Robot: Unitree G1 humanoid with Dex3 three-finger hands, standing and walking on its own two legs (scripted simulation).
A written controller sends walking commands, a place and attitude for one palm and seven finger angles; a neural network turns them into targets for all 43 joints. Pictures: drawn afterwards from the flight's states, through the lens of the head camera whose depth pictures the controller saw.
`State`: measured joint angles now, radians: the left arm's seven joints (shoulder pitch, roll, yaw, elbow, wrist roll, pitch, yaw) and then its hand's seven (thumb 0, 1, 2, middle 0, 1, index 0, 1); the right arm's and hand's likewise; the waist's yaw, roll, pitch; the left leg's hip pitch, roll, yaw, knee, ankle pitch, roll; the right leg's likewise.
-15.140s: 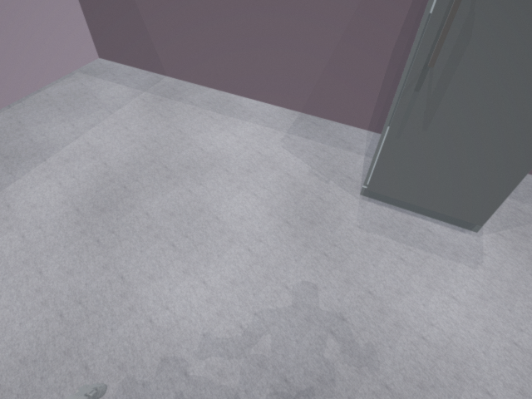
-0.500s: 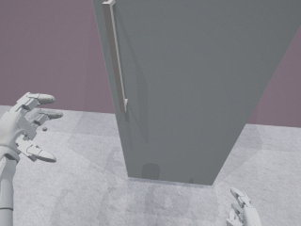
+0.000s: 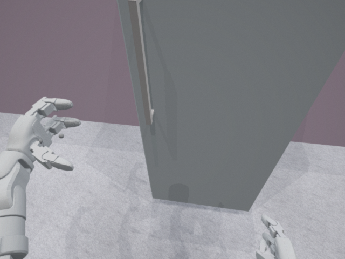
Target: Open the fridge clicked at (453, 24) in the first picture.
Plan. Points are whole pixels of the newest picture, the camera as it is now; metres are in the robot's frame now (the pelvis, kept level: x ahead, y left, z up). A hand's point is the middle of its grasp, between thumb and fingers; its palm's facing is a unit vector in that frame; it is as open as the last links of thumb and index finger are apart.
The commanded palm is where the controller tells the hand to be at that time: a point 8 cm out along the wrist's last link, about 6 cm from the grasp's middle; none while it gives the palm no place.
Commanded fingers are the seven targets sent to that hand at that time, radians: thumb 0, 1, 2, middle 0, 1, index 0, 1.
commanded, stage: move the hooked fingers beside the handle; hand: left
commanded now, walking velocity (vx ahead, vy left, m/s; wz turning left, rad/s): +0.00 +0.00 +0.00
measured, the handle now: (145, 71) +0.54 +0.14 +0.18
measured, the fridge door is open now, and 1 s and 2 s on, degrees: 0 0 0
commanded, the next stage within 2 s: none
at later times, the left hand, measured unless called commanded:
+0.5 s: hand (88, 118) +0.36 +0.24 +0.16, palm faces +0.00 -1.00 -0.02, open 14.0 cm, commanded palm +0.34 +0.28 +0.16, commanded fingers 0.00 -0.50 0.30 -0.30 -1.20 -0.30 -1.20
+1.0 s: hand (105, 100) +0.43 +0.22 +0.15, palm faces -0.01 -1.00 -0.01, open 14.0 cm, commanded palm +0.41 +0.27 +0.15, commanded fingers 0.00 -0.50 0.30 -0.30 -1.20 -0.30 -1.20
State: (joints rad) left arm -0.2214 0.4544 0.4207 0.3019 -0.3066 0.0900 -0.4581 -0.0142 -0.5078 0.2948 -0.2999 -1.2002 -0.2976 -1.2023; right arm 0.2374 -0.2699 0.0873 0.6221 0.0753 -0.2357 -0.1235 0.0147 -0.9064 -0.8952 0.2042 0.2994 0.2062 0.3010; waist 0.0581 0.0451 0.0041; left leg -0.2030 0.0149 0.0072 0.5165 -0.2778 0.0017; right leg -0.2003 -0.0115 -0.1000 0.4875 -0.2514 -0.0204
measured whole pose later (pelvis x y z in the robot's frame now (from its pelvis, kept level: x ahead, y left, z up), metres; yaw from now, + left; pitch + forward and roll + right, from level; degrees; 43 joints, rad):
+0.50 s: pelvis +0.01 +0.00 +0.00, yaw -1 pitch +1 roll +0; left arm -0.35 0.43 0.39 0.42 -0.28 0.07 -0.41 -0.01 -0.51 0.30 -0.30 -1.20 -0.30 -1.20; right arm 0.26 -0.29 0.06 0.63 0.07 -0.19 -0.11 0.01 -0.91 -0.90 0.20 0.30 0.20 0.30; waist 0.03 0.04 -0.02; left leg -0.23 0.02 0.03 0.51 -0.29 0.00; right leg -0.25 -0.01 -0.08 0.51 -0.27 -0.03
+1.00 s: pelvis +0.01 +0.00 +0.00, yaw -2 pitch +4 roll +0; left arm -0.61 0.47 0.38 0.75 -0.22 -0.03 -0.37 -0.01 -0.50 0.30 -0.30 -1.20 -0.30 -1.20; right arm 0.33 -0.29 0.05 0.65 0.07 -0.13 -0.09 0.01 -0.91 -0.90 0.20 0.30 0.21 0.30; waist -0.03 0.02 -0.03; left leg -0.31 0.03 0.04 0.55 -0.31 0.00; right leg -0.33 0.00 -0.06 0.54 -0.27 -0.02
